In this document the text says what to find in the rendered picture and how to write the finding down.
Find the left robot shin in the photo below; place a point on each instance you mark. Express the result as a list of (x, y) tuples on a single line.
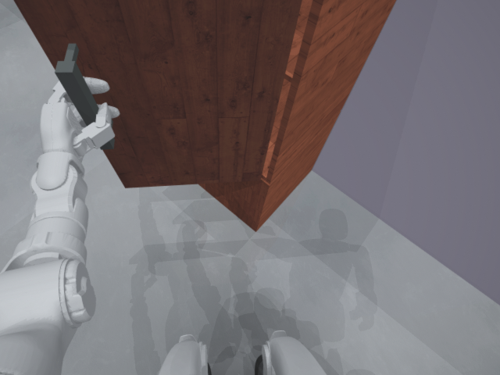
[(187, 337)]

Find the cupboard door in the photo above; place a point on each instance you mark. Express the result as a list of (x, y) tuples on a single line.
[(197, 82)]

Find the robot left forearm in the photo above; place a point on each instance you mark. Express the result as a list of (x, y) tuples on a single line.
[(58, 227)]

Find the right robot thigh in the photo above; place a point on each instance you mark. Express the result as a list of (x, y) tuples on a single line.
[(288, 356)]

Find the robot left upper arm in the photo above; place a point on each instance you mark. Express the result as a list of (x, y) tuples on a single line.
[(41, 307)]

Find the handle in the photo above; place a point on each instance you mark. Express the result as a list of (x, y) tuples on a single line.
[(73, 82)]

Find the robot left hand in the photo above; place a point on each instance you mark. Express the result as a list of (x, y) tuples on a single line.
[(59, 125)]

